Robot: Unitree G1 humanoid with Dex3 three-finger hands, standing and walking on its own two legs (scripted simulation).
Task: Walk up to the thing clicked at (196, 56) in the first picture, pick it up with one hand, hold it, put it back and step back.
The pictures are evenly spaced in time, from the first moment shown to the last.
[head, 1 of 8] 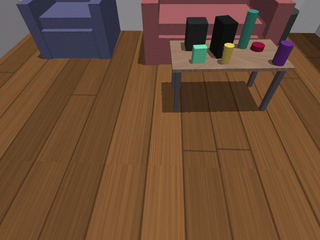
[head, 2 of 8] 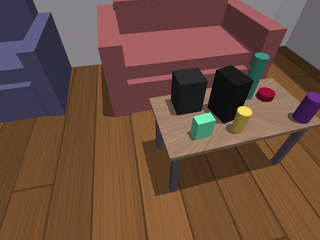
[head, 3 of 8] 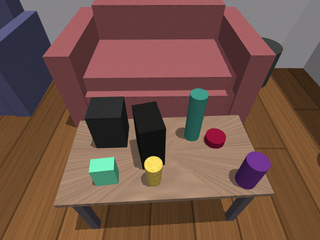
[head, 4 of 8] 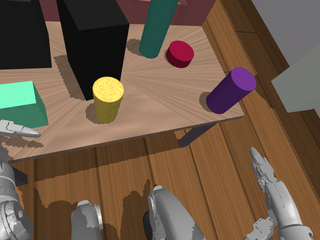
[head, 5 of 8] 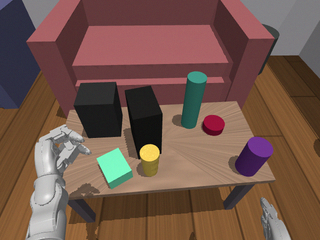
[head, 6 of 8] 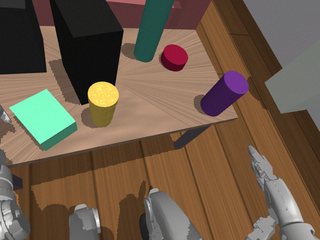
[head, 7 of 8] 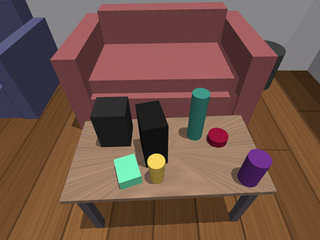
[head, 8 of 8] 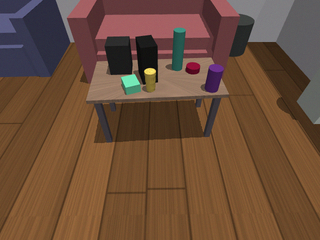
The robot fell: no
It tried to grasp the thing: yes
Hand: left
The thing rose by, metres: 0.01
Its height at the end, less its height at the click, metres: -0.03
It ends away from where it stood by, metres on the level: 0.07
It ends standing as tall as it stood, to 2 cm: no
